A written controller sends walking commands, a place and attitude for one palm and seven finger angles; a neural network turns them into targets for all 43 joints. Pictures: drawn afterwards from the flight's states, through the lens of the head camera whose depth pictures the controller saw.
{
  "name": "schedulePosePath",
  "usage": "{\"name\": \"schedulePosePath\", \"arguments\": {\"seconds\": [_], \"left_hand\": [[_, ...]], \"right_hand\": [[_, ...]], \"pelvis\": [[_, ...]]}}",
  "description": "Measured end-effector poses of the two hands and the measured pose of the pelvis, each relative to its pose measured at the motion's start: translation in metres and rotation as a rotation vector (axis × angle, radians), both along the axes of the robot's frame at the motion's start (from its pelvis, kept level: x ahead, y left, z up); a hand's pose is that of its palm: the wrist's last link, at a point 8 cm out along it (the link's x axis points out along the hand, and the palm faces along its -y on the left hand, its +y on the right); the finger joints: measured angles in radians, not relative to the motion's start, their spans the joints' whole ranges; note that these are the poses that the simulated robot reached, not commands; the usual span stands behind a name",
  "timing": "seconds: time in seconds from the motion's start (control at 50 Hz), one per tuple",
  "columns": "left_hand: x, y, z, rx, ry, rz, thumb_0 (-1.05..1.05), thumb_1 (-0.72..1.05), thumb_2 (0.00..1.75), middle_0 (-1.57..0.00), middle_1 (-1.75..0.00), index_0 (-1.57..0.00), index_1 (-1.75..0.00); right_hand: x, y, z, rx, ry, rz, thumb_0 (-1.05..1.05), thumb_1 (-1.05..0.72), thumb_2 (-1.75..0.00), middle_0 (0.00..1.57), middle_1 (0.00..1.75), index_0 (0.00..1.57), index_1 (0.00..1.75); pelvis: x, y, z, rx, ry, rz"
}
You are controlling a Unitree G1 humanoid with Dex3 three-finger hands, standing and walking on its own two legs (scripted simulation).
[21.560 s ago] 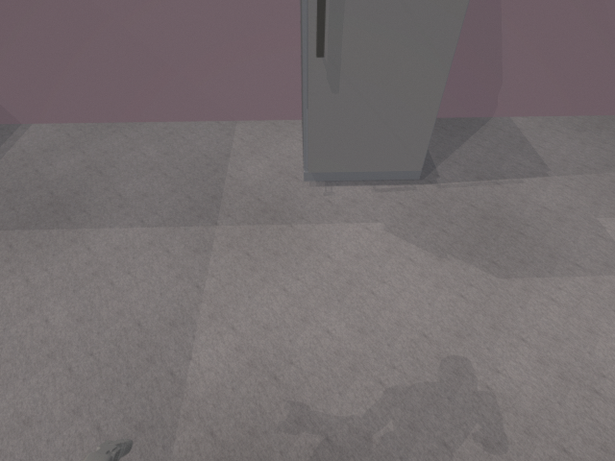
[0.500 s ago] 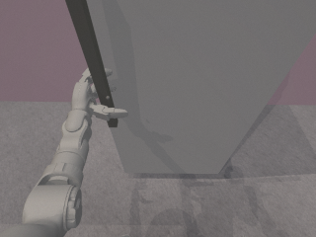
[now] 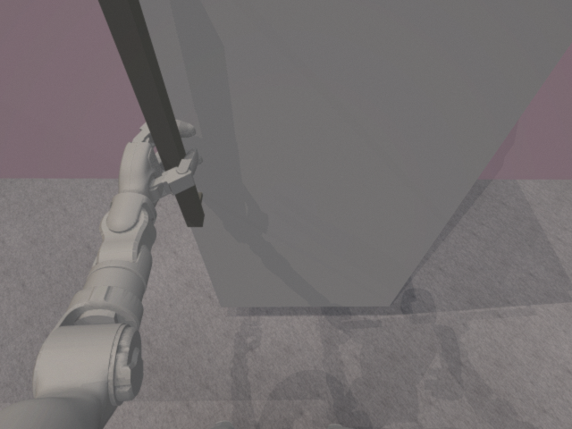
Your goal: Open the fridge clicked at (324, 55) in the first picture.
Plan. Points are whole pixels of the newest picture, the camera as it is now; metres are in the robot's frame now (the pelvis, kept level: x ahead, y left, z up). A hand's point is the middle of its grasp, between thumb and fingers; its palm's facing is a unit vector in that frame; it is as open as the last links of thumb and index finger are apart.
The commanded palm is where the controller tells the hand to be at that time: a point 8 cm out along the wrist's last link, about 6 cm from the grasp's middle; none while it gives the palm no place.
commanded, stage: grip the handle and tug to test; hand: left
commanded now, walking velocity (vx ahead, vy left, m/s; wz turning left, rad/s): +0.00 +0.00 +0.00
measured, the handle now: (162, 103) +0.50 +0.15 +0.18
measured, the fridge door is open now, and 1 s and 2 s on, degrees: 0 0 17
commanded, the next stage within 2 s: pull the door a little, standing still in 0.70 s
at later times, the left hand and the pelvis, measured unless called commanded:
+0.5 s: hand (186, 171) +0.45 +0.13 +0.10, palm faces -0.04 -1.00 +0.00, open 6.0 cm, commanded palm +0.41 +0.20 +0.10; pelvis +0.01 +0.00 +0.00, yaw -1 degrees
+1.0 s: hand (187, 172) +0.45 +0.13 +0.10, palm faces -0.03 -1.00 +0.00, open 6.1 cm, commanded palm +0.40 +0.19 +0.10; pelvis +0.05 +0.00 +0.01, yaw -1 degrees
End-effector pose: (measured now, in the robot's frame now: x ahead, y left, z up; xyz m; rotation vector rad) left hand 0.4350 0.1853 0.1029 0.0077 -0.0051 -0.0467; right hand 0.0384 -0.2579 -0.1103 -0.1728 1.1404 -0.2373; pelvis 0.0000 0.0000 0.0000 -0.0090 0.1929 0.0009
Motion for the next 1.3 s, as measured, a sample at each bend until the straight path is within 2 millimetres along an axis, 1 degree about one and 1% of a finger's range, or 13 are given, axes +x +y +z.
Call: {"name": "schedulePosePath", "arguments": {"seconds": [0.36, 0.52, 0.62, 0.72, 0.86, 0.98, 1.04, 1.16, 1.24, 1.3], "left_hand": [[0.000, -0.001, 0.000, -0.006, 0.000, 0.007, 0.01, 0.63, 0.81, -0.40, -1.40, -0.39, -1.40], [-0.002, -0.001, 0.000, -0.008, -0.001, 0.007, 0.01, 0.65, 0.80, -0.37, -1.40, -0.37, -1.40], [-0.003, -0.002, 0.000, -0.009, -0.002, 0.009, 0.01, 0.66, 0.79, -0.35, -1.40, -0.35, -1.40], [-0.004, -0.002, 0.000, -0.012, -0.004, 0.010, 0.01, 0.68, 0.78, -0.33, -1.40, -0.33, -1.40], [-0.005, -0.003, 0.000, -0.013, -0.002, 0.012, 0.01, 0.69, 0.76, -0.30, -1.40, -0.31, -1.40], [-0.005, -0.002, 0.000, -0.008, -0.005, 0.015, 0.01, 0.68, 0.77, -0.33, -1.40, -0.32, -1.40], [-0.006, -0.003, 0.000, -0.007, 0.001, 0.022, 0.01, 0.68, 0.78, -0.32, -1.40, -0.32, -1.40], [-0.008, -0.003, 0.001, -0.011, 0.016, 0.017, 0.02, 0.69, 0.77, -0.28, -1.40, -0.29, -1.40], [-0.013, -0.003, 0.001, -0.009, 0.001, 0.005, 0.02, 0.70, 0.75, -0.27, -1.40, -0.27, -1.40], [-0.024, -0.003, 0.001, -0.015, 0.009, -0.009, 0.02, 0.69, 0.73, -0.25, -1.40, -0.27, -1.40]], "right_hand": [[0.015, 0.002, 0.003, 0.010, -0.044, 0.004, 0.01, -0.91, -0.90, 0.20, 0.30, 0.20, 0.30], [0.020, 0.002, 0.006, 0.016, -0.058, -0.012, 0.01, -0.91, -0.90, 0.20, 0.30, 0.20, 0.30], [0.027, 0.002, 0.008, 0.021, -0.071, -0.020, 0.01, -0.91, -0.90, 0.20, 0.30, 0.20, 0.30], [0.040, 0.002, 0.012, 0.029, -0.095, -0.024, 0.01, -0.91, -0.90, 0.20, 0.30, 0.20, 0.30], [0.067, 0.004, 0.019, 0.037, -0.141, -0.018, 0.01, -0.91, -0.90, 0.20, 0.30, 0.20, 0.30], [0.087, 0.007, 0.015, 0.036, -0.132, 0.032, 0.01, -0.91, -0.90, 0.20, 0.30, 0.20, 0.30], [0.096, 0.009, 0.016, 0.044, -0.144, 0.037, 0.01, -0.91, -0.90, 0.20, 0.30, 0.20, 0.30], [0.109, 0.014, 0.024, 0.061, -0.192, 0.026, 0.01, -0.91, -0.90, 0.20, 0.30, 0.20, 0.30], [0.121, 0.014, 0.026, 0.061, -0.226, 0.014, 0.01, -0.91, -0.90, 0.20, 0.30, 0.20, 0.30], [0.132, 0.016, 0.032, 0.064, -0.234, 0.007, 0.01, -0.91, -0.90, 0.20, 0.30, 0.20, 0.30]], "pelvis": [[0.002, -0.002, 0.001, 0.003, -0.003, -0.008], [0.009, -0.001, 0.003, 0.006, -0.007, -0.022], [0.017, 0.000, 0.005, 0.008, -0.008, -0.030], [0.026, 0.000, 0.007, 0.012, -0.009, -0.041], [0.041, 0.001, 0.011, 0.013, -0.012, -0.048], [0.047, 0.002, 0.010, 0.008, -0.009, -0.026], [0.049, 0.003, 0.011, 0.008, -0.008, -0.028], [0.060, 0.003, 0.015, 0.013, -0.013, -0.054], [0.070, 0.004, 0.014, 0.012, -0.016, -0.068], [0.079, 0.005, 0.018, 0.012, -0.023, -0.081]]}}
